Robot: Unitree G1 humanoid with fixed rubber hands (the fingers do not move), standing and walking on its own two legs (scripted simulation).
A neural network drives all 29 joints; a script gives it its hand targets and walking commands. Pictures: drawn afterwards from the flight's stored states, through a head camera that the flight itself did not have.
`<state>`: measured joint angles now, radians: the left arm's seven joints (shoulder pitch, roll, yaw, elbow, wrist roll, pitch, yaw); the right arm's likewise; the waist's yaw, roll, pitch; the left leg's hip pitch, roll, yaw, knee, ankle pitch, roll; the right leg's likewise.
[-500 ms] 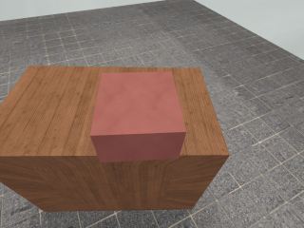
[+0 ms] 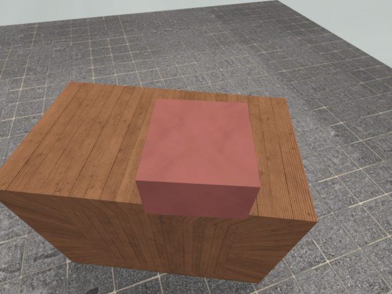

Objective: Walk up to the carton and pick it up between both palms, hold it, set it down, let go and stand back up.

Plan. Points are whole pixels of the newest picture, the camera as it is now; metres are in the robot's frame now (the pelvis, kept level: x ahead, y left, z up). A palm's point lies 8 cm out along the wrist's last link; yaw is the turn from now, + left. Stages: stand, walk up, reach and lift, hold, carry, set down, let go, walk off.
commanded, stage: walk up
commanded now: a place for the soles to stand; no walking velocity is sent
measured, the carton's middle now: (198, 155) +0.46 +0.01 -0.02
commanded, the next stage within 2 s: none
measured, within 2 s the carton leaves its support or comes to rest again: neither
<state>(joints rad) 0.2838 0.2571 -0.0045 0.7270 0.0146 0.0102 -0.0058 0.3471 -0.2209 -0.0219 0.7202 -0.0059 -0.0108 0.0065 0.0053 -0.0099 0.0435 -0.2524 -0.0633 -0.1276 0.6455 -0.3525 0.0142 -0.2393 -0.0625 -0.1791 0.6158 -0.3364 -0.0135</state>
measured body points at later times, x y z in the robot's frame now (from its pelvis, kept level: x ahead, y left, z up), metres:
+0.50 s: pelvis +0.01 +0.01 -0.01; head +0.02 +0.02 +0.44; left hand +0.08 +0.27 -0.13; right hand +0.13 -0.24 -0.12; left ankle +0.00 +0.11 -0.73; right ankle +0.00 -0.11 -0.73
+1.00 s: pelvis +0.03 +0.00 -0.01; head +0.06 -0.01 +0.44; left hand +0.11 +0.26 -0.12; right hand +0.14 -0.24 -0.15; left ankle +0.02 +0.12 -0.71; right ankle +0.08 -0.10 -0.73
